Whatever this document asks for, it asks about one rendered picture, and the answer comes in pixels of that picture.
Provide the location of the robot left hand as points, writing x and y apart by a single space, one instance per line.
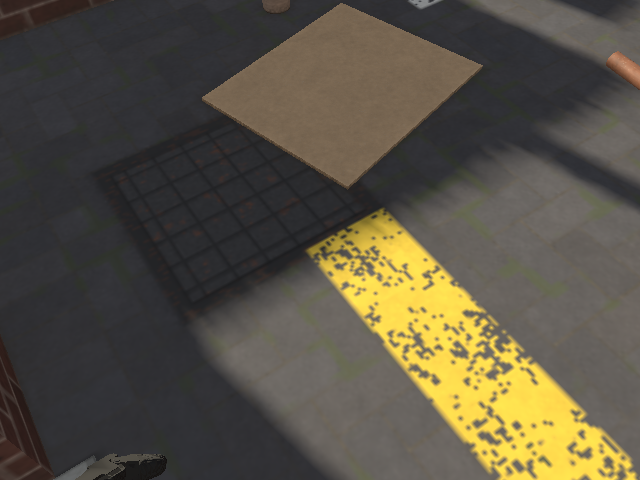
130 467

